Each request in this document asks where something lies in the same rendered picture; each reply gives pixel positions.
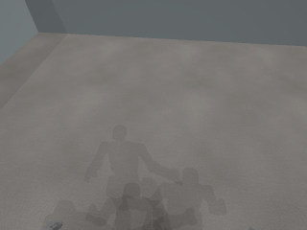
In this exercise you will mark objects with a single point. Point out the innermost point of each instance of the robot left hand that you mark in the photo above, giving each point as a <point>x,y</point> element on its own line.
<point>52,225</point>

